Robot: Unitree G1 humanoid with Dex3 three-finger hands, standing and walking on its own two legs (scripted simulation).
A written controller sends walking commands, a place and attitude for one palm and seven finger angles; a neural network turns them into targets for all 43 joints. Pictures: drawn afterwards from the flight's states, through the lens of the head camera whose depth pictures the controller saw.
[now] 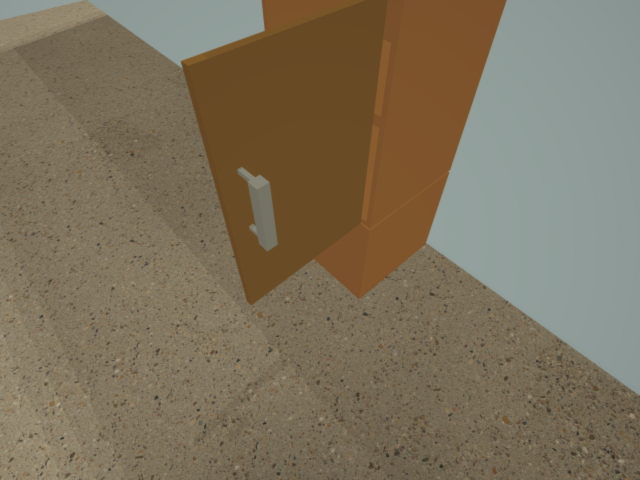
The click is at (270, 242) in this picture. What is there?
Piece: cupboard door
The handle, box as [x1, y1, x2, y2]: [237, 167, 277, 250]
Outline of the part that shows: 240,167 237,169 237,171 248,183 255,224 250,225 249,228 258,237 259,243 266,250 268,250 277,244 269,182 260,175 254,177 242,167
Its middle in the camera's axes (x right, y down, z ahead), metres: -0.12 -0.05 +0.70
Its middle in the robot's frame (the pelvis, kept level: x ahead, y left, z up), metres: +0.55 +0.15 -0.03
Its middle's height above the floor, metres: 0.75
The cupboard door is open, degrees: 91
